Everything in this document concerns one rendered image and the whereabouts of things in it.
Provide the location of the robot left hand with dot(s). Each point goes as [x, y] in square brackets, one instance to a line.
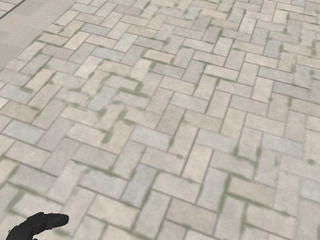
[36, 224]

